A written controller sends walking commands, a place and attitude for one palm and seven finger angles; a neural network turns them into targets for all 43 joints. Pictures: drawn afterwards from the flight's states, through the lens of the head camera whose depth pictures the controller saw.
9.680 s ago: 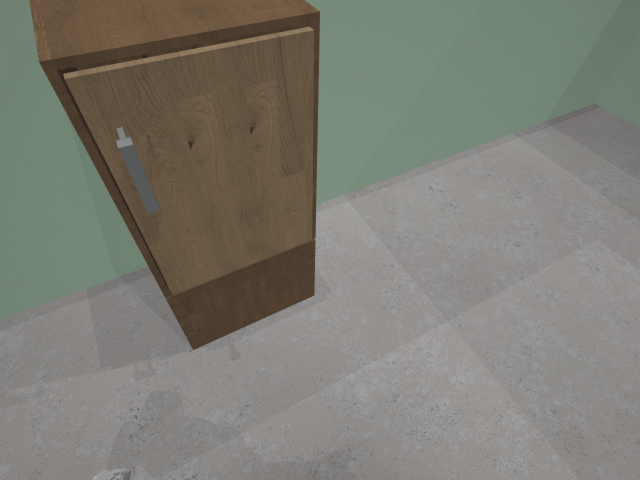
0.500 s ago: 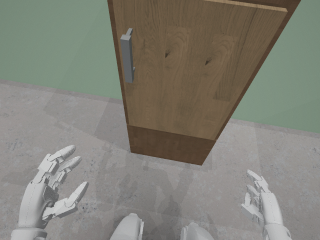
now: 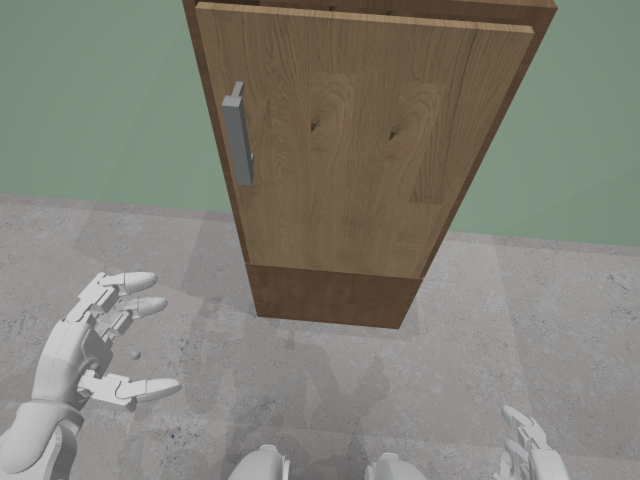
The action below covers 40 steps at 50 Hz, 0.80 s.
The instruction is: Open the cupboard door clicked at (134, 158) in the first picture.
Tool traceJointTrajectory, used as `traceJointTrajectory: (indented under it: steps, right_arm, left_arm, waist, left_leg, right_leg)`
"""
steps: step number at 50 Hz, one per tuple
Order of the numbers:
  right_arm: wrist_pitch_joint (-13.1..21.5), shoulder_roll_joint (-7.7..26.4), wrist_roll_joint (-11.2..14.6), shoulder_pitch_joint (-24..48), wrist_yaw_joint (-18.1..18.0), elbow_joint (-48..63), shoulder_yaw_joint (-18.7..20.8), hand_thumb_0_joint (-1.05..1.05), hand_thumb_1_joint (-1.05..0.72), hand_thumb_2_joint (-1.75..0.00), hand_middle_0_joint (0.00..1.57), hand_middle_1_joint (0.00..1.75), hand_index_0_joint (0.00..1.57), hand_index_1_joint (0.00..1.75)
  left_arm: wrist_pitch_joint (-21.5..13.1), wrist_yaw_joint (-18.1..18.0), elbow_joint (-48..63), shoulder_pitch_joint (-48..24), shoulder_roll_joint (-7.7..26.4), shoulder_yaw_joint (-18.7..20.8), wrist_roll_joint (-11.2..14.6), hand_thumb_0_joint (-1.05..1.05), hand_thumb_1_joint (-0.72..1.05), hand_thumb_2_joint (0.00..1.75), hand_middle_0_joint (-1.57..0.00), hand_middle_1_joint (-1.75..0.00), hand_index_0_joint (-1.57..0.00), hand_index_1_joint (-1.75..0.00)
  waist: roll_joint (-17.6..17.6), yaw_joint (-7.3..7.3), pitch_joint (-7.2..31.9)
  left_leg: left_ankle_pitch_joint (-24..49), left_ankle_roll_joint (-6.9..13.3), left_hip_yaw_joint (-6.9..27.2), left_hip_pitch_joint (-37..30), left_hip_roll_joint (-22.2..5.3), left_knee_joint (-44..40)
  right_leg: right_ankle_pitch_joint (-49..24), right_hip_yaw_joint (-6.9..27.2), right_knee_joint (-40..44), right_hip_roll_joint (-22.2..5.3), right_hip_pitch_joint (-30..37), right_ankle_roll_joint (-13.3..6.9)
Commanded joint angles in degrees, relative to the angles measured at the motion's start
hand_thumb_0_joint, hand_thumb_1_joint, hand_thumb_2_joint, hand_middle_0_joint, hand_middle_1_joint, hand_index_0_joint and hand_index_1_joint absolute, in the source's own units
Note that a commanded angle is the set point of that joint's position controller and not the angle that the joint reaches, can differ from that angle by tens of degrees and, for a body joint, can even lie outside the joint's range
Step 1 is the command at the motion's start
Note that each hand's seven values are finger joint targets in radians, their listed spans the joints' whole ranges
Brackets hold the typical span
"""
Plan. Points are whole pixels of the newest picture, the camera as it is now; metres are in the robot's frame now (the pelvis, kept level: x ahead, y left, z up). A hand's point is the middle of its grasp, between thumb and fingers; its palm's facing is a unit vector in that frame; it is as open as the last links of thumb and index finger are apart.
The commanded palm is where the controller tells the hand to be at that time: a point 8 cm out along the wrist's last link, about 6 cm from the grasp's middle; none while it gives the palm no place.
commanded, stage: raise the hand with hooked fingers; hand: left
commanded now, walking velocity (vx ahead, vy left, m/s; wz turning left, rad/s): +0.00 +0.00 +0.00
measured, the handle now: (242, 135) +0.58 +0.16 +0.08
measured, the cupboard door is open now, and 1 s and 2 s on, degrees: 0 0 0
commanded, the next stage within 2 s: move the hooked fingers beside the handle in 1.06 s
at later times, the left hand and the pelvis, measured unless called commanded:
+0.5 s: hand (82, 288) +0.29 +0.28 +0.10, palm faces +0.02 -1.00 -0.06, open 14.0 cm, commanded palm +0.27 +0.32 +0.09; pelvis +0.01 +0.00 +0.02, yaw +0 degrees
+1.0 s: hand (95, 283) +0.30 +0.27 +0.09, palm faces -0.01 -1.00 -0.04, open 14.0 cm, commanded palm +0.28 +0.32 +0.10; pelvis +0.01 +0.00 +0.02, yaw -1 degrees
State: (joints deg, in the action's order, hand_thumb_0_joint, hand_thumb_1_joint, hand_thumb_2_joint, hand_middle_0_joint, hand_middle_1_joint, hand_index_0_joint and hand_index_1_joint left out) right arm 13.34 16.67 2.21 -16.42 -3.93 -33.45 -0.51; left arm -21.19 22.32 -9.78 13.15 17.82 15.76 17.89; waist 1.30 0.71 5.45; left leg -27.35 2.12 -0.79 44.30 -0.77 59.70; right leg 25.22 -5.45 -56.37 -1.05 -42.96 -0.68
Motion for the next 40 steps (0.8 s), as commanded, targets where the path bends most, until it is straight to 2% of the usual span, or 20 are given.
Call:
traceJointTrajectory:
  steps: [1, 4, 6, 7, 10, 12, 15, 16, 17, 19, 21, 23, 24, 25, 26, 27, 29, 35, 39, 40]
  right_arm:
    - [4.36, 7.19, 0.12, 2.23, -1.48, 9.41, 2.51, 0.0, -0.9, -0.9, 0.2, 0.3, 0.2, 0.3]
    - [4.17, 6.27, 0.06, 2.35, -1.09, 9.3, 2.32, 0.0, -0.9, -0.9, 0.2, 0.3, 0.2, 0.3]
    - [3.7, 6.51, -0.11, 2.26, -0.78, 9.17, 2.05, 0.0, -0.9, -0.9, 0.2, 0.3, 0.2, 0.3]
    - [3.47, 6.56, 0.15, 2.28, -0.58, 9.1, 2.02, 0.0, -0.9, -0.9, 0.2, 0.3, 0.2, 0.3]
    - [2.86, 7.3, 0.33, 2.08, -0.5, 9.43, 1.99, 0.0, -0.9, -0.9, 0.2, 0.3, 0.2, 0.3]
    - [2.52, 7.69, 0.48, 1.6, -0.64, 9.75, 1.96, 0.0, -0.9, -0.9, 0.2, 0.3, 0.2, 0.3]
    - [2.43, 7.75, 0.32, 1.78, -0.99, 10.02, 1.94, 0.0, -0.9, -0.9, 0.2, 0.3, 0.2, 0.3]
    - [2.2, 8.02, 0.08, 1.75, -1.11, 9.79, 1.69, 0.0, -0.9, -0.9, 0.2, 0.3, 0.2, 0.3]
    - [2.08, 7.71, 0.09, 1.93, -1.17, 9.68, 1.61, 0.0, -0.9, -0.9, 0.2, 0.3, 0.2, 0.3]
    - [2.02, 7.49, 0.04, 2.05, -1.39, 9.33, 1.42, 0.0, -0.9, -0.9, 0.2, 0.3, 0.2, 0.3]
    - [1.95, 7.62, -0.11, 1.98, -1.41, 8.87, 1.18, 0.0, -0.9, -0.9, 0.2, 0.3, 0.2, 0.3]
    - [1.7, 7.6, 0.02, 1.67, -1.44, 8.45, 1.2, 0.0, -0.9, -0.9, 0.2, 0.3, 0.2, 0.3]
    - [1.63, 7.66, 0.23, 1.68, -1.51, 8.25, 1.31, 0.0, -0.9, -0.9, 0.2, 0.3, 0.2, 0.3]
    - [1.49, 7.83, 0.32, 1.53, -1.61, 8.35, 1.27, 0.0, -0.9, -0.9, 0.2, 0.3, 0.2, 0.3]
    - [1.41, 8.12, 0.3, 1.54, -1.58, 8.44, 1.23, 0.0, -0.9, -0.9, 0.2, 0.3, 0.2, 0.3]
    - [1.12, 8.25, 0.46, 1.32, -1.67, 8.49, 1.24, 0.0, -0.9, -0.9, 0.2, 0.3, 0.2, 0.3]
    - [1.09, 8.25, 0.6, 1.38, -1.71, 8.8, 1.35, 0.0, -0.9, -0.9, 0.2, 0.3, 0.2, 0.3]
    - [1.0, 8.28, 0.19, 0.94, -0.98, 9.54, 1.76, 0.0, -0.9, -0.9, 0.2, 0.3, 0.2, 0.3]
    - [0.75, 8.12, 0.14, 0.85, -0.83, 9.27, 1.82, 0.0, -0.9, -0.9, 0.2, 0.3, 0.2, 0.3]
    - [0.79, 8.13, 0.08, 0.82, -0.86, 9.29, 1.84, 0.0, -0.9, -0.9, 0.2, 0.3, 0.2, 0.3]
  left_arm:
    - [-2.38, 1.39, 14.28, -9.98, 16.06, 10.35, 3.14, 0.0, -0.34, 0.37, -0.29, -1.1, -0.29, -1.1]
    - [-2.57, -0.07, 14.09, -8.65, 13.75, 10.69, 4.15, 0.0, -0.41, 0.34, -0.29, -1.14, -0.29, -1.14]
    - [-1.73, -0.17, 10.95, -9.4, 13.2, 10.3, 4.04, 0.0, -0.45, 0.32, -0.3, -1.17, -0.3, -1.17]
    - [-1.09, 0.3, 9.31, -9.52, 11.93, 8.84, 3.65, 0.0, -0.48, 0.31, -0.3, -1.18, -0.3, -1.18]
    - [1.68, 2.02, 5.7, -12.34, 11.81, 6.82, 2.3, 0.0, -0.5, 0.3, -0.3, -1.2, -0.3, -1.2]
    - [3.27, 3.82, 4.78, -14.85, 12.78, 6.88, 2.17, 0.0, -0.5, 0.3, -0.3, -1.2, -0.3, -1.2]
    - [3.47, 4.92, 6.0, -18.53, 16.6, 10.28, 2.98, 0.0, -0.5, 0.3, -0.3, -1.2, -0.3, -1.2]
    - [3.27, 5.15, 5.09, -19.77, 18.16, 11.59, 3.43, 0.0, -0.5, 0.3, -0.3, -1.2, -0.3, -1.2]
    - [2.54, 5.2, 6.08, -21.77, 18.87, 12.4, 3.72, 0.0, -0.5, 0.3, -0.3, -1.2, -0.3, -1.2]
    - [1.42, 5.13, 4.72, -23.21, 19.2, 13.48, 4.2, 0.0, -0.5, 0.3, -0.3, -1.2, -0.3, -1.2]
    - [0.8, 5.3, 3.3, -25.17, 20.66, 14.21, 4.09, 0.0, -0.5, 0.3, -0.3, -1.2, -0.3, -1.2]
    - [1.34, 6.14, 0.53, -25.41, 20.18, 13.86, 3.98, 0.0, -0.5, 0.3, -0.3, -1.2, -0.3, -1.2]
    - [1.84, 6.75, -0.81, -25.27, 19.73, 13.12, 3.77, 0.0, -0.5, 0.3, -0.3, -1.2, -0.3, -1.2]
    - [2.68, 7.24, -2.38, -25.63, 19.82, 13.05, 3.81, 0.0, -0.5, 0.3, -0.3, -1.2, -0.3, -1.2]
    - [3.28, 8.25, -3.22, -26.22, 20.38, 13.06, 4.0, 0.0, -0.5, 0.3, -0.3, -1.2, -0.3, -1.2]
    - [4.13, 8.89, -4.76, -26.85, 21.07, 13.29, 3.82, 0.0, -0.5, 0.3, -0.3, -1.2, -0.3, -1.2]
    - [4.89, 9.78, -5.51, -26.81, 20.99, 13.18, 4.03, 0.0, -0.5, 0.3, -0.3, -1.2, -0.3, -1.2]
    - [3.29, 9.11, -5.35, -24.91, 21.38, 15.12, 5.19, 0.0, -0.5, 0.3, -0.3, -1.2, -0.3, -1.2]
    - [1.66, 8.25, -5.12, -26.91, 21.07, 14.77, 4.82, 0.0, -0.5, 0.3, -0.3, -1.2, -0.3, -1.2]
    - [1.42, 8.0, -4.51, -27.44, 21.89, 15.21, 4.39, 0.0, -0.5, 0.3, -0.3, -1.2, -0.3, -1.2]
  waist:
    - [4.98, -1.51, 15.31]
    - [4.87, -1.75, 14.89]
    - [4.54, -1.49, 12.12]
    - [5.66, -0.75, 10.59]
    - [5.0, 0.18, 8.97]
    - [4.16, 0.28, 10.38]
    - [2.52, -0.24, 13.88]
    - [2.76, -0.37, 12.95]
    - [2.93, -0.37, 13.86]
    - [3.07, -0.5, 13.51]
    - [5.21, -0.7, 12.65]
    - [5.0, -0.48, 13.34]
    - [6.11, -0.28, 12.75]
    - [4.76, -0.13, 11.81]
    - [5.4, -0.44, 12.05]
    - [3.63, -0.1, 11.93]
    - [4.29, -0.52, 12.31]
    - [0.42, -1.02, 12.43]
    - [2.65, -0.62, 11.24]
    - [4.68, -0.81, 12.15]
  left_leg:
    - [13.96, -1.07, 3.87, -11.47, 0.62, -12.61]
    - [18.64, -1.7, 3.88, -14.11, 0.29, -13.41]
    - [19.53, -1.88, 3.97, -13.17, 0.28, -13.61]
    - [19.43, -1.94, 3.54, -13.58, 0.23, -13.65]
    - [17.3, -1.92, 3.82, -13.27, 0.1, -14.66]
    - [19.8, -1.92, 3.95, -14.65, 0.03, -14.82]
    - [20.42, -1.73, 3.94, -16.22, 0.16, -15.05]
    - [20.91, -1.8, 3.96, -16.02, 0.27, -14.84]
    - [20.98, -1.91, 4.03, -16.71, 0.25, -15.21]
    - [20.52, -1.97, 4.04, -17.02, 0.23, -15.63]
    - [20.74, -2.19, 4.18, -17.47, 0.24, -15.87]
    - [21.34, -2.12, 4.04, -18.08, 0.2, -16.32]
    - [20.56, -1.97, 3.67, -18.13, 0.16, -16.38]
    - [19.62, -1.9, 3.83, -17.47, 0.15, -16.86]
    - [20.26, -1.82, 3.8, -17.68, 0.27, -16.79]
    - [19.78, -1.67, 3.76, -17.22, 0.2, -17.21]
    - [19.35, -1.51, 3.47, -17.32, 0.4, -17.57]
    - [18.92, -1.21, 2.85, -16.14, 0.61, -17.39]
    - [17.38, -1.15, 2.45, -15.51, 0.77, -17.41]
    - [16.68, -1.1, 2.27, -15.77, 0.8, -17.32]
  right_leg:
    - [-7.59, 2.43, 9.01, 2.19, 10.77, -1.28]
    - [-11.77, 1.34, 8.92, 2.42, 11.27, -1.1]
    - [-12.76, 1.01, 9.01, 2.7, 11.18, -1.34]
    - [-13.09, 1.08, 9.44, 2.57, 10.09, -1.12]
    - [-11.7, 0.86, 10.54, 2.42, 9.03, -0.94]
    - [-13.69, 0.88, 10.74, 2.64, 10.21, -1.05]
    - [-14.7, 1.27, 11.5, 2.61, 12.48, -0.92]
    - [-15.08, 1.35, 11.4, 3.02, 12.61, -1.24]
    - [-14.96, 1.36, 11.57, 2.92, 13.02, -1.19]
    - [-14.36, 1.4, 11.83, 2.95, 12.95, -1.18]
    - [-13.99, 1.51, 11.83, 3.08, 12.85, -1.58]
    - [-14.6, 1.53, 12.39, 2.81, 13.33, -1.38]
    - [-14.11, 1.74, 12.88, 2.72, 12.84, -1.31]
    - [-13.58, 1.54, 13.24, 2.67, 12.8, -1.26]
    - [-14.2, 1.81, 13.39, 2.82, 13.62, -1.57]
    - [-14.2, 1.67, 13.78, 2.74, 13.84, -1.34]
    - [-14.04, 1.92, 14.32, 2.58, 14.35, -1.3]
    - [-14.3, 2.31, 14.67, 2.75, 15.22, -1.05]
    - [-12.98, 2.81, 14.67, 2.62, 14.6, -1.16]
    - [-12.18, 3.13, 14.74, 2.46, 14.48, -1.16]
